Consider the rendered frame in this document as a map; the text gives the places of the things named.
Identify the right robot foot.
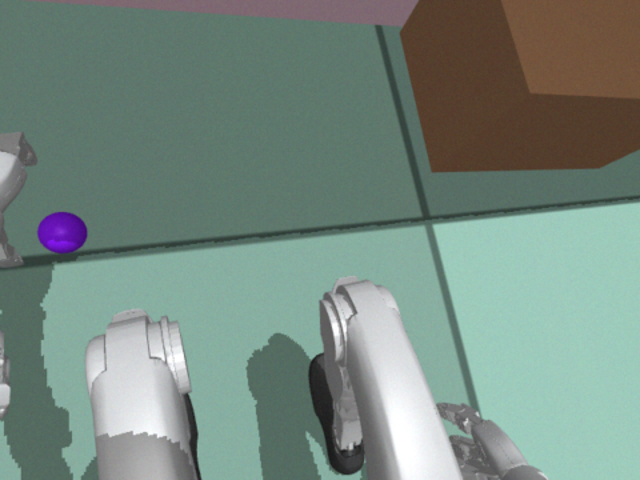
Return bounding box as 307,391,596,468
309,353,365,475

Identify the left robot hand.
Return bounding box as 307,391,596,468
0,132,37,268

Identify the left robot foot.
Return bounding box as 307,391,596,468
184,393,201,480

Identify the right robot hand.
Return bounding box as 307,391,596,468
436,403,529,480

